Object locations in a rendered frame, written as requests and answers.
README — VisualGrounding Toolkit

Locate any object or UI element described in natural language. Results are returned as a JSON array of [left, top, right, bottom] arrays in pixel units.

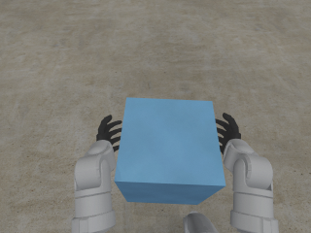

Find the robot left hand
[[96, 115, 122, 151]]

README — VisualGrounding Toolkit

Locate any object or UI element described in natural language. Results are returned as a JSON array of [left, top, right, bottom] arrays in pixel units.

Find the robot right thigh
[[183, 213, 219, 233]]

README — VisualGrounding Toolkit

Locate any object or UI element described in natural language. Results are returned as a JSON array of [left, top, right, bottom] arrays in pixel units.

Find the left robot forearm
[[71, 140, 117, 233]]

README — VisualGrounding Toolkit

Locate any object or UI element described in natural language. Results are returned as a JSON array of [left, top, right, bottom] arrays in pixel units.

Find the robot right hand
[[215, 113, 241, 154]]

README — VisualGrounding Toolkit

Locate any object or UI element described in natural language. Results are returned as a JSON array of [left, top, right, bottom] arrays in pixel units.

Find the carton
[[114, 97, 226, 205]]

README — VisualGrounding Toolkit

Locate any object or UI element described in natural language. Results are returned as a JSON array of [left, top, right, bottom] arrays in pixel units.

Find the right robot forearm
[[223, 139, 279, 233]]

